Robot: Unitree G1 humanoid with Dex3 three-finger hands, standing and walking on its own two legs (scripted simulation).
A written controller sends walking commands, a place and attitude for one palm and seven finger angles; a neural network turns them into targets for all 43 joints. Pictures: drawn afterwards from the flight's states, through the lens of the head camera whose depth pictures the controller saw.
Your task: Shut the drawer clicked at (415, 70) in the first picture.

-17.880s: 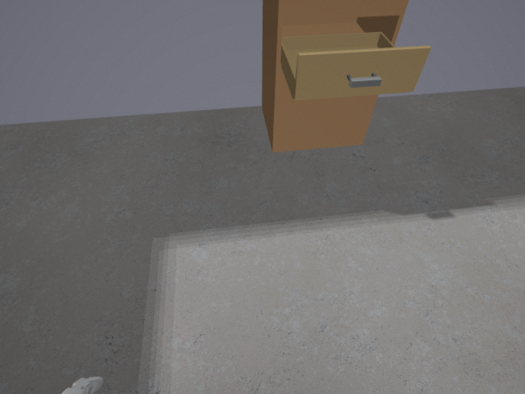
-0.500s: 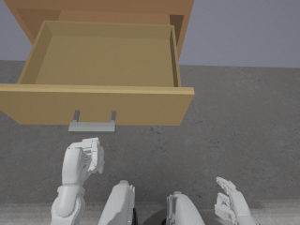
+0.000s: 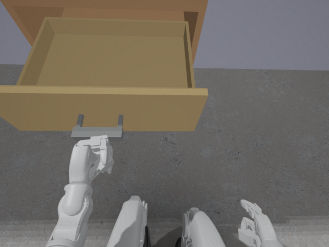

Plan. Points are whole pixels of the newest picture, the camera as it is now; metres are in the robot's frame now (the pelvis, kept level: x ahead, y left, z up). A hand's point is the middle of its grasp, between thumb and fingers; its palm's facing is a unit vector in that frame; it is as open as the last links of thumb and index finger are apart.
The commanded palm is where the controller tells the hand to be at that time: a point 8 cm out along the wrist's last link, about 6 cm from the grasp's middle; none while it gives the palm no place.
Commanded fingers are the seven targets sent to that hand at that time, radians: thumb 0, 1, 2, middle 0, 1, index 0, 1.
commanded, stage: push the drawer shut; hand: left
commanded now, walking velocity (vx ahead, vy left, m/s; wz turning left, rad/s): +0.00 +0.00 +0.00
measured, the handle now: (99, 126) +0.39 +0.18 +0.01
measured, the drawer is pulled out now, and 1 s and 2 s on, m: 0.28 0.15 0.03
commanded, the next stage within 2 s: none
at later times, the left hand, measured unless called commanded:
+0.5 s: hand (113, 134) +0.37 +0.15 +0.01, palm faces +0.04 -1.00 -0.04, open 3.2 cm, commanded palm +0.37 +0.19 +0.01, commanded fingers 0.00 0.90 0.90 -1.40 -1.60 -1.40 -1.60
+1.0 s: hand (116, 108) +0.45 +0.15 +0.00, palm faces +0.06 -1.00 -0.04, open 3.0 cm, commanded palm +0.43 +0.19 +0.01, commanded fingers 0.00 0.90 0.90 -1.40 -1.60 -1.40 -1.60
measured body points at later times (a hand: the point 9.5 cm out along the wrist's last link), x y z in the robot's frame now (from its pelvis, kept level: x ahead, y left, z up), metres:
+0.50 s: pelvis -0.01 +0.00 +0.00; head +0.12 +0.02 +0.43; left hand +0.36 +0.20 +0.01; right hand +0.13 -0.25 -0.12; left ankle +0.06 +0.10 -0.58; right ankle +0.00 -0.10 -0.58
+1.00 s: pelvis -0.01 +0.01 -0.01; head +0.14 +0.03 +0.42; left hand +0.44 +0.21 +0.01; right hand +0.07 -0.25 -0.13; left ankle +0.06 +0.10 -0.58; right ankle +0.00 -0.10 -0.58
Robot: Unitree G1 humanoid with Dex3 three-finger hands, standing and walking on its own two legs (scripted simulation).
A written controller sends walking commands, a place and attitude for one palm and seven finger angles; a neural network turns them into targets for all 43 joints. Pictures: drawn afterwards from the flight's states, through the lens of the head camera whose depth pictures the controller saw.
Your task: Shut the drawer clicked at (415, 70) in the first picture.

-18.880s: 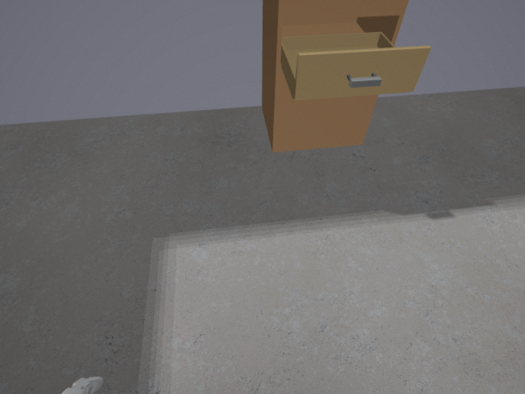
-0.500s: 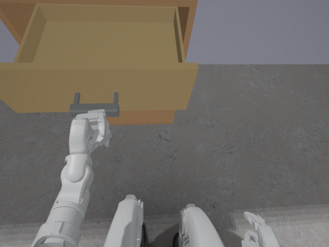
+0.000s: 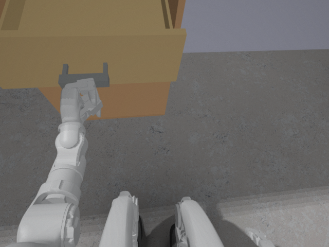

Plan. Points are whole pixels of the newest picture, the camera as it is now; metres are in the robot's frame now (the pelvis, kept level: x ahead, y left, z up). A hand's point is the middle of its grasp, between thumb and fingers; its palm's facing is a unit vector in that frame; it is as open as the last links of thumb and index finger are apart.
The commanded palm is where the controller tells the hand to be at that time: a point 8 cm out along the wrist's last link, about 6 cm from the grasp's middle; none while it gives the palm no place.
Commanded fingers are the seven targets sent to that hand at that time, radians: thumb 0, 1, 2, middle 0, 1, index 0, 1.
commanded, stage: push the drawer shut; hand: left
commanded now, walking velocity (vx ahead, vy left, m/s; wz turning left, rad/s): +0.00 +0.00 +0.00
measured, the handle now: (85, 73) +0.53 +0.19 +0.02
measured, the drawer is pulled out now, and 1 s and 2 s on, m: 0.15 0.03 0.00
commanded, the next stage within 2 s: pull the fist back off the drawer in 1.58 s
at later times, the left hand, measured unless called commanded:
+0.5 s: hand (98, 83) +0.51 +0.16 +0.01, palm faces +0.10 -0.99 -0.04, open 3.1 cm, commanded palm +0.50 +0.19 +0.02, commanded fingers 0.00 0.90 0.90 -1.40 -1.60 -1.40 -1.60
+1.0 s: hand (98, 63) +0.57 +0.17 +0.01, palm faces +0.10 -0.99 -0.03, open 3.1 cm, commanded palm +0.56 +0.18 +0.02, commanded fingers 0.00 0.90 0.90 -1.40 -1.60 -1.40 -1.60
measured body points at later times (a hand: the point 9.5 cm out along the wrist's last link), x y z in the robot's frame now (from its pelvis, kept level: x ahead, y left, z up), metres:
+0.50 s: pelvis +0.00 +0.00 -0.01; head +0.17 +0.03 +0.41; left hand +0.49 +0.21 +0.01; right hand +0.04 -0.26 -0.13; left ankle +0.06 +0.09 -0.58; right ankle +0.02 -0.11 -0.58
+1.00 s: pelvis -0.01 +0.00 -0.03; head +0.19 +0.04 +0.37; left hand +0.56 +0.22 +0.01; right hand -0.01 -0.26 -0.13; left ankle +0.06 +0.09 -0.58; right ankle +0.02 -0.11 -0.57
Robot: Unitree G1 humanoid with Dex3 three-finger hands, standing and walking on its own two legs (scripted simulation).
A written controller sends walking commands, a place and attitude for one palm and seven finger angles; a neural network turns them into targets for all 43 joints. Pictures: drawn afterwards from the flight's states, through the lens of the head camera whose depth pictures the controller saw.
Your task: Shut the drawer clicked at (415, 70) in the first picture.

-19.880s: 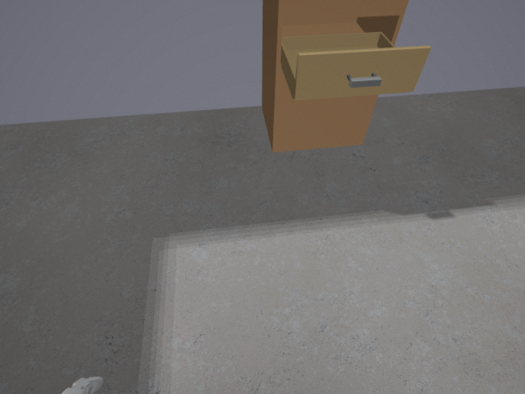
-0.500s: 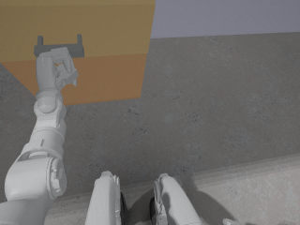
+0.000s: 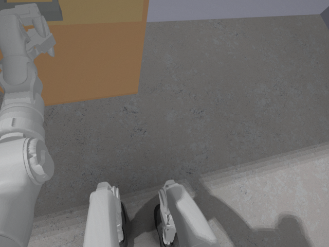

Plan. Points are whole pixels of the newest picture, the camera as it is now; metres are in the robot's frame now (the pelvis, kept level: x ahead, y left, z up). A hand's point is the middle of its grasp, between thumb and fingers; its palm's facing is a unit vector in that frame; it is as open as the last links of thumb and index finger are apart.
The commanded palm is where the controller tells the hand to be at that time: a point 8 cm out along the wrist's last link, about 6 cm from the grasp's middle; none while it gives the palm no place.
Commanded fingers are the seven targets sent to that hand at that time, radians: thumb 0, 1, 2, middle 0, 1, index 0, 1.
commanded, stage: push the drawer shut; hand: left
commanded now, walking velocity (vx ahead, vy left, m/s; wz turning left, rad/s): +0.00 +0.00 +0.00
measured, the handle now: (29, 4) +0.64 +0.24 +0.04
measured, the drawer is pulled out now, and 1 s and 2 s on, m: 0.03 0.00 0.00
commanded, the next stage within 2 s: pull the fist back off the drawer in 0.58 s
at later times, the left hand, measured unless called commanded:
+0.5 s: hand (43, 21) +0.60 +0.21 +0.04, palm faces +0.16 -0.99 -0.03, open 2.9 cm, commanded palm +0.62 +0.20 +0.05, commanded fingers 0.00 0.90 0.90 -1.40 -1.60 -1.40 -1.60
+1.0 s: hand (40, 20) +0.60 +0.21 +0.04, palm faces +0.14 -0.99 -0.04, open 3.2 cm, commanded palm +0.60 +0.18 +0.05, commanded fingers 0.00 0.90 0.90 -1.40 -1.60 -1.40 -1.60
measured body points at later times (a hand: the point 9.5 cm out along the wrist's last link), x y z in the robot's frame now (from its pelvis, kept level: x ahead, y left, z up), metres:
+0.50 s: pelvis -0.01 +0.00 -0.01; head +0.22 +0.06 +0.37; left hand +0.59 +0.26 +0.04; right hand -0.03 -0.25 -0.10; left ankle +0.07 +0.09 -0.55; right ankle +0.03 -0.11 -0.55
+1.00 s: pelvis -0.03 +0.00 -0.02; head +0.21 +0.07 +0.36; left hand +0.59 +0.27 +0.04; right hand -0.07 -0.24 -0.10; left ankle +0.07 +0.09 -0.55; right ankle +0.03 -0.11 -0.55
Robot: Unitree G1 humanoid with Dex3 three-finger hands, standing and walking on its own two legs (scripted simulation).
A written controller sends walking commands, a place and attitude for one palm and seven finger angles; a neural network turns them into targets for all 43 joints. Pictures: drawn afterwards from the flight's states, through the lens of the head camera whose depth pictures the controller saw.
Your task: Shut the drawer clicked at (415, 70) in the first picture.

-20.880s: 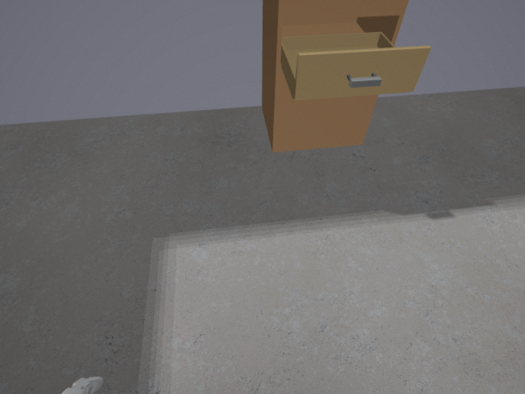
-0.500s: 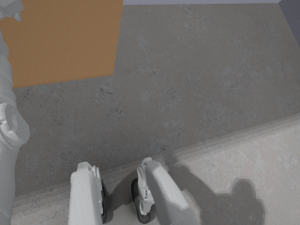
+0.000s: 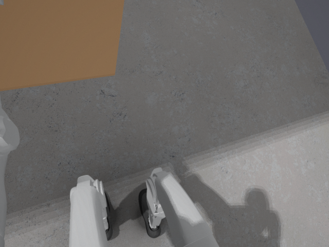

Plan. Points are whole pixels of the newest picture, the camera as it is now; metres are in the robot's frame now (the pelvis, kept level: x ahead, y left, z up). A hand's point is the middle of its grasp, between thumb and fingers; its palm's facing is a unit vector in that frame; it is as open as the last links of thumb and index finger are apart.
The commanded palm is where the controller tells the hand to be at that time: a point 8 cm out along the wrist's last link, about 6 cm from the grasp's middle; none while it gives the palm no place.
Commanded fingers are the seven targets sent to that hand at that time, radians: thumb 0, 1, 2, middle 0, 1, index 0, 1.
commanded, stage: pull the fist back off the drawer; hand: left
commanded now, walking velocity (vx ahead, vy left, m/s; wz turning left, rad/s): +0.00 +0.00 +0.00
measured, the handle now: out of the picture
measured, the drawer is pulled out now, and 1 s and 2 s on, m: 0.00 0.00 0.00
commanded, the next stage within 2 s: draw the hand back to the body in 0.38 s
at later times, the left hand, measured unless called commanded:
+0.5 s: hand out of the picture +0.60 +0.22 +0.06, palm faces +0.22 -0.98 -0.03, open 3.3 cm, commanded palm +0.56 +0.23 +0.08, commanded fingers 0.00 0.90 0.90 -1.40 -1.60 -1.40 -1.60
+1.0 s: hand out of the picture +0.43 +0.23 +0.20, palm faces +0.18 -0.98 -0.03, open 3.3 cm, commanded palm +0.38 +0.28 +0.21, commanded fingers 0.00 0.90 0.90 -1.40 -1.60 -1.40 -1.60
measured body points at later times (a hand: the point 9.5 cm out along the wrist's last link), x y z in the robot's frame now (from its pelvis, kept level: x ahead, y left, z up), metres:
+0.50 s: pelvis +0.04 +0.00 +0.03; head +0.25 +0.05 +0.43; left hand +0.58 +0.27 +0.07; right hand +0.07 -0.26 -0.07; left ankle +0.09 +0.09 -0.53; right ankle +0.06 -0.11 -0.53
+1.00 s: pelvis +0.08 +0.00 +0.14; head +0.16 +0.02 +0.59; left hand +0.42 +0.28 +0.20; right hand +0.25 -0.24 +0.04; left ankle +0.09 +0.09 -0.53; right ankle +0.06 -0.11 -0.53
